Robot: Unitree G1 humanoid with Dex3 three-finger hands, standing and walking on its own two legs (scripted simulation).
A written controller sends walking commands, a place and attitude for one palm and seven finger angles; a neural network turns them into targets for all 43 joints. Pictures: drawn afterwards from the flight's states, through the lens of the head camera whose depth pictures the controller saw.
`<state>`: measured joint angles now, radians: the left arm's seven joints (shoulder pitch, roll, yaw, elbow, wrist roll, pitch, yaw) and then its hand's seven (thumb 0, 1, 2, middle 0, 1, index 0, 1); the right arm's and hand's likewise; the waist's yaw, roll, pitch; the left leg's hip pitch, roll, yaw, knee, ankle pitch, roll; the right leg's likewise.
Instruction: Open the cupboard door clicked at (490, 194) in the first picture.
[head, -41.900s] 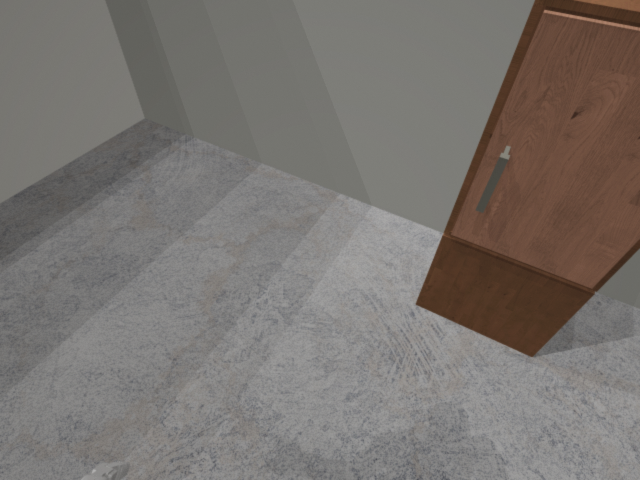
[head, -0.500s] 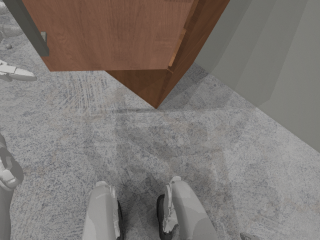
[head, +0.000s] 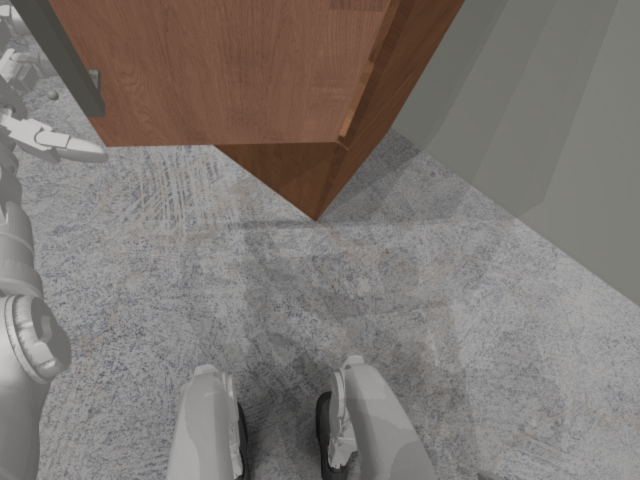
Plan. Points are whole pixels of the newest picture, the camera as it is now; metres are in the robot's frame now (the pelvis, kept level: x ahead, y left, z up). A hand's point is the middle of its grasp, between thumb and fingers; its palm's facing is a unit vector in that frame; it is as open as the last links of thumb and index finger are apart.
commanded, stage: slide the fingers in behind the handle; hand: left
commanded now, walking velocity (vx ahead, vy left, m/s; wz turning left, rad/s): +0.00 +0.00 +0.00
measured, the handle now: (66, 44) +0.58 +0.24 +0.05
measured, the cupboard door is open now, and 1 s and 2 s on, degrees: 43 43 49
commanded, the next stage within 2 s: close the thumb around the handle in 0.74 s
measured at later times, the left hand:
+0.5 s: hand (91, 92) +0.53 +0.22 +0.04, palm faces +0.07 -1.00 -0.02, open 13.9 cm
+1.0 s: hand (90, 95) +0.53 +0.22 +0.04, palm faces +0.06 -1.00 -0.03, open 13.4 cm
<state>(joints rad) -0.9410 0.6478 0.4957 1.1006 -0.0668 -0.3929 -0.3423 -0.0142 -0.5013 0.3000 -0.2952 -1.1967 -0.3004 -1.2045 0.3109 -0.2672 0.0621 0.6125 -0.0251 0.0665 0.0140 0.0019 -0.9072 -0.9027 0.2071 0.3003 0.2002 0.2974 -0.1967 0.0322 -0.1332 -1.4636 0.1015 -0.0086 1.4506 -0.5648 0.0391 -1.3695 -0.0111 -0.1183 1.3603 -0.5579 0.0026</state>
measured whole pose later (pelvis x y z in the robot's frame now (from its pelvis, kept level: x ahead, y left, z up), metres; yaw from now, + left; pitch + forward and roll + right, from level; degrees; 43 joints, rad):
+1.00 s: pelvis +0.00 -0.01 +0.01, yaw +1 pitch +32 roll -5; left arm -0.92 0.56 0.45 1.11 -0.07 -0.44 -0.27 -0.01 -0.40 0.34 -0.30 -1.21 -0.30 -1.21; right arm 0.30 -0.27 0.05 0.62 -0.03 0.08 0.02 0.00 -0.91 -0.90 0.21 0.30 0.20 0.30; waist -0.19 0.04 -0.14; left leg -1.42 0.10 0.00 1.43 -0.56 0.03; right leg -1.34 -0.01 -0.11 1.35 -0.56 -0.01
